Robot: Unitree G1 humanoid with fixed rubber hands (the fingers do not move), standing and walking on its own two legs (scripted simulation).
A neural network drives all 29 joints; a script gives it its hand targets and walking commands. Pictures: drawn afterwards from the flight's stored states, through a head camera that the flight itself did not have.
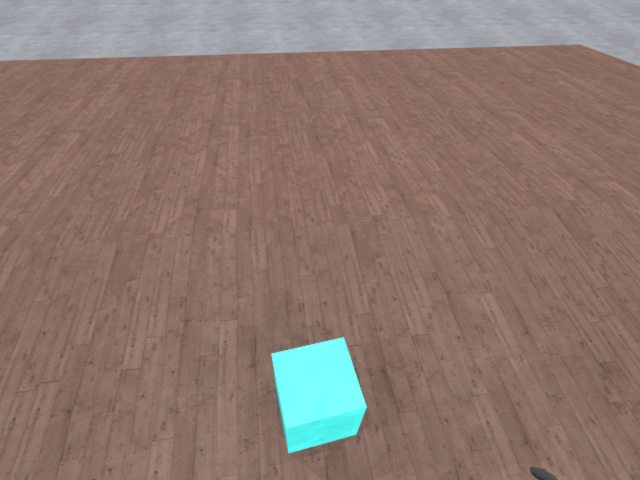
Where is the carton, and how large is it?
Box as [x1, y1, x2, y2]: [271, 337, 366, 452]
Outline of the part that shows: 343,337 271,354 276,389 288,452 356,433 366,406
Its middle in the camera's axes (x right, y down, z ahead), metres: -0.01 +0.44 +1.11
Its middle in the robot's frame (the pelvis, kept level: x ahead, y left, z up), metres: +0.46 -0.02 -0.66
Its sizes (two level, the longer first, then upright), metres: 0.210 0.200 0.250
